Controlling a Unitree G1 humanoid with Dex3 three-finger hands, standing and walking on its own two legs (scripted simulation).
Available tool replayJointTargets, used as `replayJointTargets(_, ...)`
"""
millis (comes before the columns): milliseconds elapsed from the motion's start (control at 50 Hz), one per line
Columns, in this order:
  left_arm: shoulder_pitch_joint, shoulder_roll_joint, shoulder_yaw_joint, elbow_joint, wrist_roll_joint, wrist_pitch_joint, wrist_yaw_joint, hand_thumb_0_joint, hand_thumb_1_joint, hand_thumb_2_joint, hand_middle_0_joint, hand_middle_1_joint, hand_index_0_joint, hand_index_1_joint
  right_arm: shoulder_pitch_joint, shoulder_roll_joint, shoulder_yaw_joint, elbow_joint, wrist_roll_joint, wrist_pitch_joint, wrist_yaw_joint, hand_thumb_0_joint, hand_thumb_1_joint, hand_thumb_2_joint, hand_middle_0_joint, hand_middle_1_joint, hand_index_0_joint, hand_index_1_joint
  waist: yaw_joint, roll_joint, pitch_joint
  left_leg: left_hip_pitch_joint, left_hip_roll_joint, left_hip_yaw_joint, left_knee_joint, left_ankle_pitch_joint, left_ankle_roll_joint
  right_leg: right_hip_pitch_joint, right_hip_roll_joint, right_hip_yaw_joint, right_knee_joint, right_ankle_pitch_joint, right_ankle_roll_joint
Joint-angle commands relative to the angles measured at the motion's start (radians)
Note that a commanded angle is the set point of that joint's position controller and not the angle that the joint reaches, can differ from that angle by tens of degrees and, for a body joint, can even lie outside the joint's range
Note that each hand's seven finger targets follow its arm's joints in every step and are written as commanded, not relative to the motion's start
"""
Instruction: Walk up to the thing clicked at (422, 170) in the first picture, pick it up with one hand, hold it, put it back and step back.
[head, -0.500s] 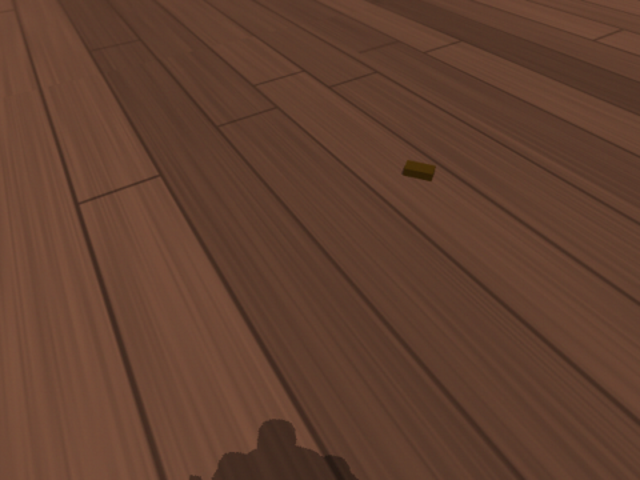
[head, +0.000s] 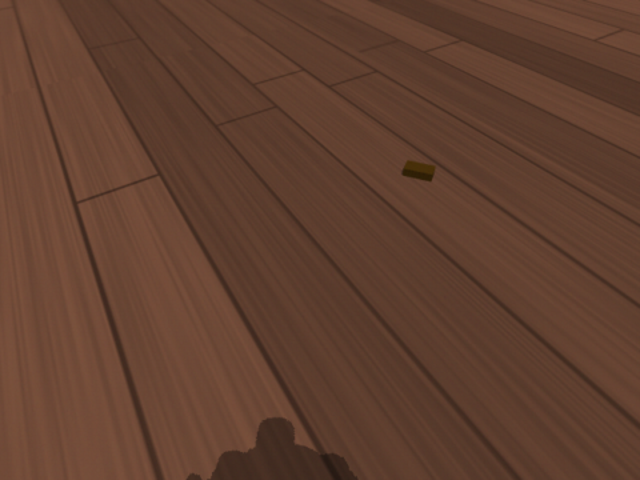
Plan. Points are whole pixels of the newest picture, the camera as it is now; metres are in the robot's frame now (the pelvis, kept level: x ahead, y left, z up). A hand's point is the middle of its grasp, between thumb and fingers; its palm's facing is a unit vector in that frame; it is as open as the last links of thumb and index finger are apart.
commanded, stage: stand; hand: left
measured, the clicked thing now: (419, 170) +1.69 -0.40 -0.76
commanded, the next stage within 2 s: walk up in 0.62 s
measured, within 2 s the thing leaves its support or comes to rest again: neither
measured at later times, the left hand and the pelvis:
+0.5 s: hand out of the picture +0.08 +0.25 -0.15, palm faces -0.02 -0.94 -0.35, open 7.4 cm; pelvis +0.01 +0.00 +0.00, yaw +0 degrees
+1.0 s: hand (203, 461) +0.20 +0.20 -0.15, palm faces -0.12 -0.89 -0.44, open 7.4 cm; pelvis +0.09 -0.10 -0.04, yaw -10 degrees
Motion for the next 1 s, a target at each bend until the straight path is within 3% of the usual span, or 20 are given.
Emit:
replayJointTargets(0, -0.041, 0.22, 0.036, -0.062, 0.0, -0.018, 0.01, 0.0, 0.9, 0.9, -0.2, -0.3, -0.2, -0.3, -0.044, -0.203, -0.042, -0.059, 0.003, -0.019, -0.017, 0.0, -0.9, -0.9, 0.2, 0.3, 0.2, 0.3, -0.004, -0.004, -0.076, 0.008, 0.116, -0.077, -0.04, 0.126, 0.037, 0.022, -0.128, 0.098, -0.055, 0.134, -0.025)
replayJointTargets(200, -0.036, 0.218, 0.038, -0.061, -0.001, -0.017, 0.009, 0.0, 0.9, 0.9, -0.2, -0.3, -0.2, -0.3, -0.036, -0.21, -0.043, -0.057, 0.002, -0.022, -0.015, 0.0, -0.9, -0.9, 0.2, 0.3, 0.2, 0.3, -0.001, -0.012, -0.069, 0.019, 0.117, -0.077, -0.055, 0.117, 0.036, 0.01, -0.125, 0.098, -0.058, 0.106, -0.026)
replayJointTargets(580, -0.037, 0.222, 0.039, -0.061, -0.002, -0.019, 0.012, 0.0, 0.9, 0.9, -0.2, -0.3, -0.2, -0.3, -0.03, -0.205, -0.042, -0.057, 0.0, -0.02, -0.016, 0.0, -0.9, -0.9, 0.2, 0.3, 0.2, 0.3, -0.005, -0.009, -0.068, 0.014, 0.115, -0.071, -0.055, 0.142, 0.036, 0.026, -0.131, 0.1, -0.062, 0.149, -0.023)
replayJointTargets(600, 0.012, 0.322, 0.116, -0.154, 0.026, -0.016, -0.031, 0.0, 0.9, 0.9, -0.2, -0.3, -0.2, -0.3, 0.041, -0.333, -0.122, -0.13, -0.025, -0.051, -0.002, 0.0, -0.9, -0.9, 0.2, 0.3, 0.2, 0.3, -0.029, -0.048, -0.159, 0.143, 0.114, -0.069, 0.042, -0.355, 0.106, -0.119, -0.063, 0.132, 0.038, -0.334, -0.058)
replayJointTargets(620, -0.069, 0.297, 0.112, -0.168, 0.033, -0.01, -0.049, 0.0, 0.9, 0.9, -0.2, -0.3, -0.2, -0.3, 0.103, -0.347, -0.14, -0.103, -0.032, -0.061, 0.002, 0.0, -0.9, -0.9, 0.2, 0.3, 0.2, 0.3, -0.079, 0.009, -0.088, 0.22, 0.17, -0.14, 0.0, -0.516, 0.141, -0.361, -0.05, 0.102, 0.141, -0.42, -0.055)
replayJointTargets(640, -0.124, 0.264, 0.109, -0.198, 0.03, -0.001, -0.064, 0.0, 0.9, 0.9, -0.2, -0.3, -0.2, -0.3, 0.129, -0.386, -0.16, -0.109, -0.033, -0.065, 0.0, 0.0, -0.9, -0.9, 0.2, 0.3, 0.2, 0.3, -0.106, 0.159, -0.007, 0.253, 0.297, -0.297, -0.133, -0.648, 0.196, -0.547, -0.014, 0.025, 0.381, -0.313, -0.028)
replayJointTargets(660, -0.174, 0.264, 0.112, -0.232, 0.041, 0.0, -0.072, 0.0, 0.9, 0.9, -0.2, -0.3, -0.2, -0.3, 0.149, -0.394, -0.171, -0.123, -0.03, -0.072, -0.001, 0.0, -0.9, -0.9, 0.2, 0.3, 0.2, 0.3, -0.122, 0.138, 0.034, 0.213, 0.433, -0.391, -0.199, -0.604, 0.254, -0.637, -0.05, 0.07, 0.526, -0.278, -0.017)
replayJointTargets(680, -0.165, 0.267, 0.112, -0.247, 0.038, -0.005, -0.075, 0.0, 0.9, 0.9, -0.2, -0.3, -0.2, -0.3, 0.129, -0.398, -0.17, -0.142, -0.03, -0.081, -0.002, 0.0, -0.9, -0.9, 0.2, 0.3, 0.2, 0.3, -0.106, 0.081, 0.058, 0.159, 0.459, -0.403, -0.213, -0.539, 0.265, -0.645, -0.085, 0.133, 0.566, -0.258, -0.021)
replayJointTargets(700, -0.145, 0.274, 0.118, -0.249, 0.033, -0.011, -0.08, 0.0, 0.9, 0.9, -0.2, -0.3, -0.2, -0.3, 0.1, -0.389, -0.168, -0.157, -0.03, -0.089, -0.003, 0.0, -0.9, -0.9, 0.2, 0.3, 0.2, 0.3, -0.077, 0.065, 0.074, 0.107, 0.454, -0.398, -0.227, -0.519, 0.261, -0.616, -0.116, 0.169, 0.608, -0.231, -0.022)
replayJointTargets(720, -0.098, 0.285, 0.12, -0.24, 0.026, -0.012, -0.091, 0.0, 0.9, 0.9, -0.2, -0.3, -0.2, -0.3, 0.077, -0.362, -0.163, -0.176, -0.031, -0.095, -0.002, 0.0, -0.9, -0.9, 0.2, 0.3, 0.2, 0.3, -0.046, 0.044, 0.043, 0.102, 0.404, -0.337, -0.227, -0.508, 0.24, -0.574, -0.129, 0.172, 0.622, -0.204, -0.02)
replayJointTargets(760, 0.0, 0.273, 0.127, -0.229, 0.019, -0.003, -0.117, 0.0, 0.9, 0.9, -0.2, -0.3, -0.2, -0.3, 0.003, -0.36, -0.163, -0.214, -0.039, -0.096, 0.007, 0.0, -0.9, -0.9, 0.2, 0.3, 0.2, 0.3, 0.004, 0.136, 0.029, 0.05, 0.359, -0.195, -0.227, -0.498, 0.222, -0.493, -0.133, 0.101, 0.553, -0.194, -0.004)
replayJointTargets(800, 0.055, 0.265, 0.13, -0.222, 0.016, 0.001, -0.132, 0.0, 0.9, 0.9, -0.2, -0.3, -0.2, -0.3, -0.074, -0.357, -0.167, -0.244, -0.045, -0.099, 0.014, 0.0, -0.9, -0.9, 0.2, 0.3, 0.2, 0.3, 0.045, 0.189, 0.026, -0.042, 0.303, -0.059, -0.181, -0.412, 0.186, -0.345, -0.14, 0.061, 0.448, -0.163, -0.004)
replayJointTargets(840, 0.03, 0.267, 0.137, -0.23, 0.017, -0.002, -0.135, 0.0, 0.9, 0.9, -0.2, -0.3, -0.2, -0.3, -0.049, -0.347, -0.165, -0.245, -0.051, -0.096, 0.022, 0.0, -0.9, -0.9, 0.2, 0.3, 0.2, 0.3, 0.022, 0.179, 0.03, -0.104, 0.243, 0.036, -0.133, -0.383, 0.16, -0.238, -0.11, 0.0, 0.349, -0.129, -0.002)
replayJointTargets(860, 0.047, 0.271, 0.142, -0.224, 0.018, -0.004, -0.133, 0.0, 0.9, 0.9, -0.2, -0.3, -0.2, -0.3, -0.045, -0.352, -0.168, -0.243, -0.048, -0.093, 0.021, 0.0, -0.9, -0.9, 0.2, 0.3, 0.2, 0.3, 0.031, 0.164, 0.031, -0.146, 0.246, 0.052, -0.098, -0.403, 0.155, -0.172, -0.102, -0.026, 0.339, -0.1, -0.002)
replayJointTargets(880, 0.08, 0.273, 0.143, -0.214, 0.021, -0.008, -0.129, 0.0, 0.9, 0.9, -0.2, -0.3, -0.2, -0.3, -0.053, -0.353, -0.167, -0.242, -0.047, -0.088, 0.023, 0.0, -0.9, -0.9, 0.2, 0.3, 0.2, 0.3, 0.045, 0.128, 0.029, -0.173, 0.234, 0.081, -0.039, -0.408, 0.154, -0.118, -0.087, -0.066, 0.303, -0.063, -0.004)
replayJointTargets(900, 0.147, 0.273, 0.147, -0.189, 0.023, -0.012, -0.122, 0.0, 0.9, 0.9, -0.2, -0.3, -0.2, -0.3, -0.054, -0.347, -0.164, -0.242, -0.042, -0.08, 0.022, 0.0, -0.9, -0.9, 0.2, 0.3, 0.2, 0.3, 0.077, 0.052, 0.003, -0.201, 0.213, 0.121, 0.079, -0.404, 0.144, -0.027, -0.052, -0.108, 0.254, -0.017, -0.007)
replayJointTargets(920, 0.256, 0.302, 0.162, -0.156, 0.029, -0.02, -0.106, 0.0, 0.9, 0.9, -0.2, -0.3, -0.2, -0.3, -0.036, -0.319, -0.153, -0.242, -0.043, -0.072, 0.023, 0.0, -0.9, -0.9, 0.2, 0.3, 0.2, 0.3, 0.126, -0.084, -0.046, -0.255, 0.167, 0.163, 0.312, -0.335, 0.129, 0.094, -0.006, -0.119, 0.254, -0.052, -0.007)
replayJointTargets(940, 0.392, 0.366, 0.19, -0.128, 0.032, -0.031, -0.083, 0.0, 0.9, 0.9, -0.2, -0.3, -0.2, -0.3, 0.006, -0.246, -0.126, -0.247, -0.042, -0.065, 0.025, 0.0, -0.9, -0.9, 0.2, 0.3, 0.2, 0.3, 0.19, -0.313, -0.094, -0.389, 0.083, 0.199, 0.652, -0.3, 0.104, 0.239, -0.021, -0.003, 0.147, -0.239, -0.036)
replayJointTargets(960, 0.422, 0.449, 0.206, -0.148, 0.031, -0.039, -0.066, 0.0, 0.9, 0.9, -0.2, -0.3, -0.2, -0.3, 0.016, -0.174, -0.095, -0.29, -0.02, -0.068, 0.033, 0.0, -0.9, -0.9, 0.2, 0.3, 0.2, 0.3, 0.186, -0.493, -0.052, -0.614, -0.021, 0.147, 0.865, -0.429, 0.046, 0.231, -0.234, 0.463, -0.085, -0.568, -0.102)
replayJointTargets(980, 0.324, 0.483, 0.195, -0.191, 0.013, -0.042, -0.069, 0.0, 0.9, 0.9, -0.2, -0.3, -0.2, -0.3, -0.002, -0.271, -0.118, -0.301, -0.017, -0.065, 0.031, 0.0, -0.9, -0.9, 0.2, 0.3, 0.2, 0.3, 0.13, -0.346, -0.005, -0.583, 0.013, 0.043, 0.9, -0.382, 0.027, 0.078, -0.37, 0.776, -0.251, -0.712, -0.201)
